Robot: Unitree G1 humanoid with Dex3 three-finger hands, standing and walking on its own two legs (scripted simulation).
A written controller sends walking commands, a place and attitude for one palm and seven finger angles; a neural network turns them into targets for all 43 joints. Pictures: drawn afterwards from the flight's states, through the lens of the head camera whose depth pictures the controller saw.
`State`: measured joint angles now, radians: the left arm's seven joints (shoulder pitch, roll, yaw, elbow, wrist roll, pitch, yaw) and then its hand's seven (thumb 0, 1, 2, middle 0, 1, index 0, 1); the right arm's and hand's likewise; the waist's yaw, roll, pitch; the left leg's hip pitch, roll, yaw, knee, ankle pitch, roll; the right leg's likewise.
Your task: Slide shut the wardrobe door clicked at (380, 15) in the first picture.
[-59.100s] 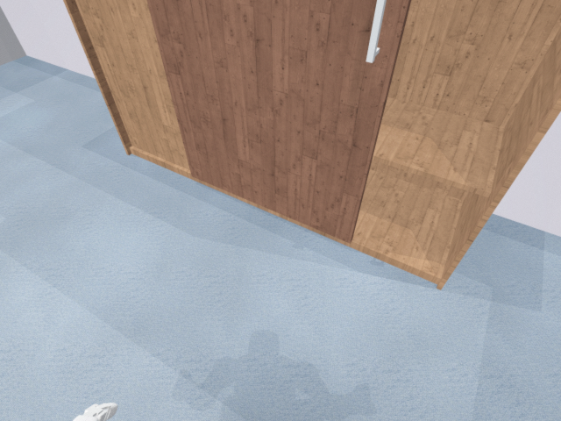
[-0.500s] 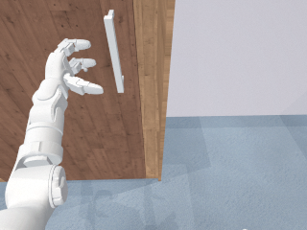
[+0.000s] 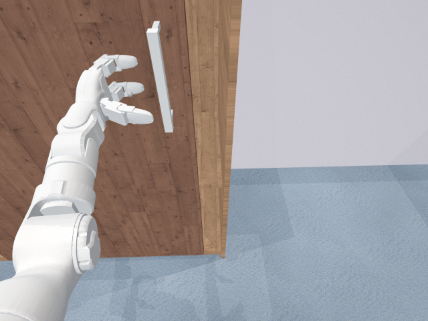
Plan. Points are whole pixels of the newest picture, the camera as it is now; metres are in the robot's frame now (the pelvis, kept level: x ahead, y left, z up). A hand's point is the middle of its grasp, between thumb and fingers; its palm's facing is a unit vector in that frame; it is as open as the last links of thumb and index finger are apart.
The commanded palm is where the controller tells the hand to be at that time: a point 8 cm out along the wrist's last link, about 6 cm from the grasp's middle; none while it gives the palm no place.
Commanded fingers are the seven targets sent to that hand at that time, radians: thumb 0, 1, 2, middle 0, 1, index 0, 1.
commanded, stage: move the hooked fingers beside the handle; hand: left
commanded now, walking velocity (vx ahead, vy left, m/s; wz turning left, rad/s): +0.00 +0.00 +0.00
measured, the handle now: (163, 82) +0.52 +0.10 +0.20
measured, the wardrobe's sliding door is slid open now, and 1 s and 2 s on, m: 0.08 0.08 0.08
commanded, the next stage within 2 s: feel for the door with the fingertips in 0.68 s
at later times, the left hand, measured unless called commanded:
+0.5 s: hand (128, 102) +0.45 +0.16 +0.21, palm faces +0.02 -1.00 +0.02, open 14.0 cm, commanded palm +0.43 +0.21 +0.21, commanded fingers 0.00 -0.50 0.30 -0.30 -1.20 -0.30 -1.20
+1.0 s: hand (135, 100) +0.45 +0.14 +0.21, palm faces +0.00 -1.00 +0.01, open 14.0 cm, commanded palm +0.42 +0.19 +0.21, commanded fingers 0.00 -0.50 0.30 -0.30 -1.20 -0.30 -1.20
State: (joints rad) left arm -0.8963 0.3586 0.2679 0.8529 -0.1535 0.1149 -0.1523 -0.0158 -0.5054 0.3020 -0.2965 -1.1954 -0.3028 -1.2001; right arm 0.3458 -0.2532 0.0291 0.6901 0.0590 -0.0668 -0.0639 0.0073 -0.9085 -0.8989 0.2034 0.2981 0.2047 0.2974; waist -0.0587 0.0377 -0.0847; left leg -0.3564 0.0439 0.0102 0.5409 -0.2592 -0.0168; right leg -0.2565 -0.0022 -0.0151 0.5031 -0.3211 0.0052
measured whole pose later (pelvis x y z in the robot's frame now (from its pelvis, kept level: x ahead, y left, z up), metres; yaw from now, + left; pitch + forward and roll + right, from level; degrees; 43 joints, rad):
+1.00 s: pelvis +0.00 +0.00 +0.00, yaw +0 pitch +4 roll -1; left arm -0.82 0.30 0.23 0.71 -0.16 0.12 -0.11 -0.02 -0.51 0.30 -0.30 -1.20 -0.30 -1.20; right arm 0.31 -0.25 0.02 0.68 0.06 -0.09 -0.06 0.01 -0.91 -0.90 0.20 0.30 0.20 0.30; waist -0.05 0.04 -0.07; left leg -0.35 0.04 0.01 0.54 -0.26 -0.02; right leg -0.24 0.00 -0.02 0.49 -0.31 0.01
